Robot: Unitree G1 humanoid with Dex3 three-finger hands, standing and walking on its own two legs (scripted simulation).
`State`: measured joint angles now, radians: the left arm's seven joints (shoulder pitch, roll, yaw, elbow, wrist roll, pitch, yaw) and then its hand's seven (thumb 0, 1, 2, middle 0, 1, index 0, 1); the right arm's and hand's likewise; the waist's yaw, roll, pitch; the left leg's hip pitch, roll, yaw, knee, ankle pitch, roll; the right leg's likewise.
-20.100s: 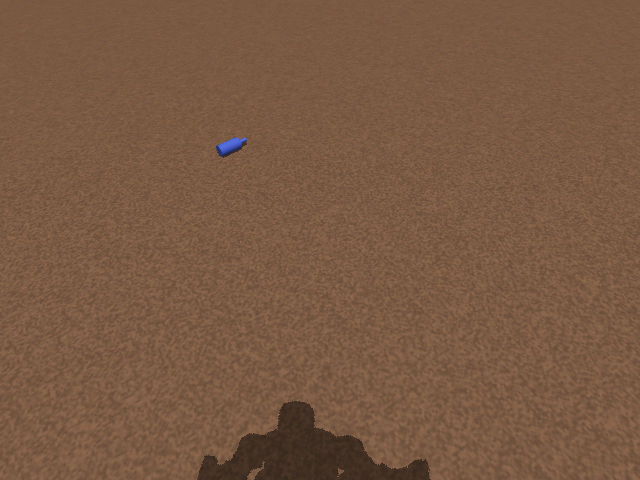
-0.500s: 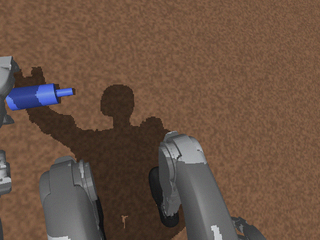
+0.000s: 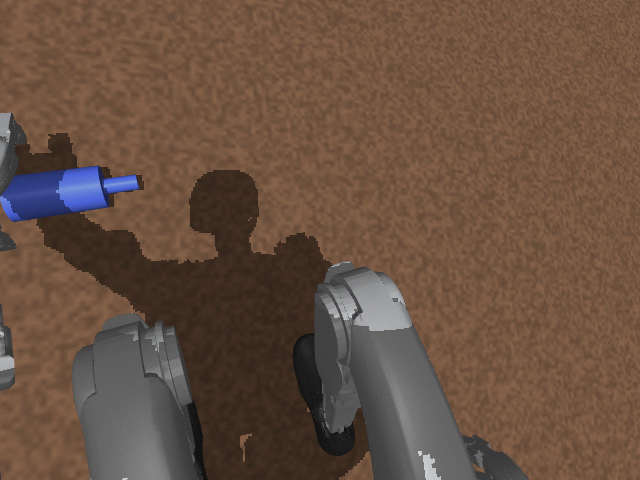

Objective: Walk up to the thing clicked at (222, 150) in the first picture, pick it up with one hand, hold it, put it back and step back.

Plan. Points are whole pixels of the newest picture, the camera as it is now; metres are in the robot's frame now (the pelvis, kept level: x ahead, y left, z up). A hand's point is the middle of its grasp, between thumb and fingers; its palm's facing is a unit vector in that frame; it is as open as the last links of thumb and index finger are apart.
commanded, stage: rise first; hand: left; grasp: from above
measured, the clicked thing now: (76, 190) +0.51 +0.25 -0.29
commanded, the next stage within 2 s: approach in 0.70 s
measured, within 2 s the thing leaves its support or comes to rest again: neither
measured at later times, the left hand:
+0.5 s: hand out of the picture +0.47 +0.31 -0.17, palm faces -0.45 -0.06 -0.89, open 14.0 cm
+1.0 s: hand (2, 191) +0.48 +0.29 -0.17, palm faces -0.45 -0.05 -0.89, open 13.8 cm
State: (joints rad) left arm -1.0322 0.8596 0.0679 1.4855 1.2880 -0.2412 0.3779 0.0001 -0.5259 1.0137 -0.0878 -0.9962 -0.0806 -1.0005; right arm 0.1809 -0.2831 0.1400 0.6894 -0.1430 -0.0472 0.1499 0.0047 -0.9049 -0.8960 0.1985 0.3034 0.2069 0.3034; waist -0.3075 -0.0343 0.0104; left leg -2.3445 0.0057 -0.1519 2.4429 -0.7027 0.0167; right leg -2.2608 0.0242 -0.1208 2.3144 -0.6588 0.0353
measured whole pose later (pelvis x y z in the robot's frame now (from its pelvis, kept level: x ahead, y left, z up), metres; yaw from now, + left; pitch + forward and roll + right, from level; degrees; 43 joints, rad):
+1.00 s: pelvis +0.00 +0.00 +0.00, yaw +1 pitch +34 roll -10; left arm -1.07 0.80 -0.01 1.49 1.28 -0.23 0.36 0.00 -0.49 1.00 -0.13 -0.98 -0.12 -0.99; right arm 0.19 -0.28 0.14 0.70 -0.14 -0.05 0.14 0.00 -0.91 -0.89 0.20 0.30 0.21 0.30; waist -0.31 -0.03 -0.02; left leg -2.34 0.00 -0.14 2.42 -0.68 0.02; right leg -2.26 0.02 -0.11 2.30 -0.65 0.03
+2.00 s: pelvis -0.01 +0.00 -0.01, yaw -1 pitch +32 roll -12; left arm -1.15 0.89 0.05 1.62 1.32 -0.19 0.40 0.00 -0.50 1.06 -0.11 -1.03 -0.10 -1.04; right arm 0.20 -0.30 0.21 0.63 -0.17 -0.07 0.15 0.00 -0.90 -0.89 0.20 0.30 0.21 0.30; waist -0.39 -0.05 0.06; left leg -2.36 0.00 -0.17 2.46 -0.68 0.02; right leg -2.27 0.03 -0.13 2.32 -0.63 0.04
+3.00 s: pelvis +0.00 +0.00 -0.01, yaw -5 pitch +29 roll -15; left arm -1.15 1.00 0.05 1.73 1.32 -0.21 0.58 0.00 -0.44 1.02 -0.16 -0.94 -0.14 -0.96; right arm 0.17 -0.33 0.32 0.61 -0.23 -0.19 0.22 0.00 -0.90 -0.90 0.20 0.30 0.21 0.30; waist -0.44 -0.13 0.16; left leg -2.35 0.01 -0.24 2.53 -0.72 0.01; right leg -2.25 0.06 -0.19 2.33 -0.63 0.05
